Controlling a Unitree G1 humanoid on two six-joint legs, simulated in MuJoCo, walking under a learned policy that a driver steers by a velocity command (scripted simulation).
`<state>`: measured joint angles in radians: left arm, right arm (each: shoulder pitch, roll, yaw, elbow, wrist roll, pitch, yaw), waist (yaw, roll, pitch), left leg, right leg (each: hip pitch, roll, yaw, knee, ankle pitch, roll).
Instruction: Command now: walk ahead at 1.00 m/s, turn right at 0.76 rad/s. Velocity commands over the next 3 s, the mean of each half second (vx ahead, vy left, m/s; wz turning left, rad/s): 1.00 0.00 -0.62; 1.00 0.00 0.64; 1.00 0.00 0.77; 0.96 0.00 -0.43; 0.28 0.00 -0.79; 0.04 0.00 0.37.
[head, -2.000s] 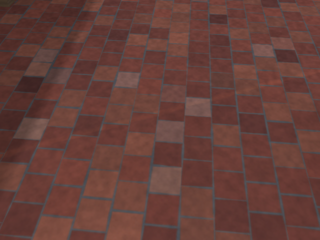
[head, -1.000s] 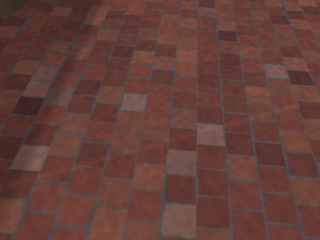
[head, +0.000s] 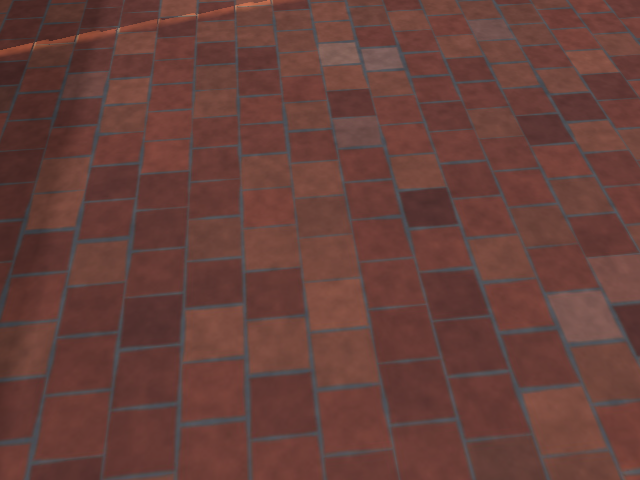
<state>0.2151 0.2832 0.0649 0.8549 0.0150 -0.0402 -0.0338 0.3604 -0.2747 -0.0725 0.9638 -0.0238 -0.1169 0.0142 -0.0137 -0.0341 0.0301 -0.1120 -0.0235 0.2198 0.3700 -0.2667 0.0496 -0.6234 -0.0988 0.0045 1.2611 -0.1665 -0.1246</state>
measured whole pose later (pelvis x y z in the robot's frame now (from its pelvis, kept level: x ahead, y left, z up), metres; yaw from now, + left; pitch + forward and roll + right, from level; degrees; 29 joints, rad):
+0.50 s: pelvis +0.47 -0.07 -0.01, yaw -18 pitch +0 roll -1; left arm 0.44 0.27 0.06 0.92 0.01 -0.10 -0.01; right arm 0.08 -0.22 0.00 0.71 -0.03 -0.06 0.04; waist 0.05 0.02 0.03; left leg -0.74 0.17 -0.03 1.03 -0.13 0.02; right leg -0.01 0.21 -0.02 0.30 -0.29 -0.19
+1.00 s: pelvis +0.95 -0.14 +0.00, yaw +4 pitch +2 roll +0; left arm -0.04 0.23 -0.05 0.58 0.05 -0.08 -0.03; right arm 0.51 -0.29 -0.07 0.89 0.01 -0.07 0.02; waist -0.12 -0.01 0.01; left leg -0.01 -0.18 -0.18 0.29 -0.29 0.15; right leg -0.72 -0.13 0.10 0.74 -0.03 0.05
